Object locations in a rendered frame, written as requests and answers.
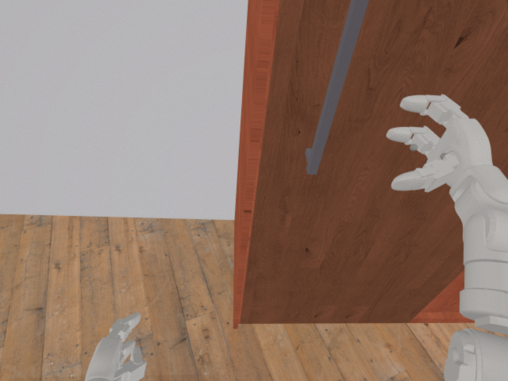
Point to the handle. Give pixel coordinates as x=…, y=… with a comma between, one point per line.
x=347, y=44

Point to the robot right upper arm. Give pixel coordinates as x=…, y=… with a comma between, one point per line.
x=475, y=355

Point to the right robot hand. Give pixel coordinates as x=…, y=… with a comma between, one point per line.
x=464, y=141

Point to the left robot hand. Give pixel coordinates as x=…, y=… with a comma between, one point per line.
x=110, y=353

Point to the robot right forearm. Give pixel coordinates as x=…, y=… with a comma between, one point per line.
x=480, y=195

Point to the wardrobe door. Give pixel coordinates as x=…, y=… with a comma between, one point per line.
x=448, y=301
x=342, y=246

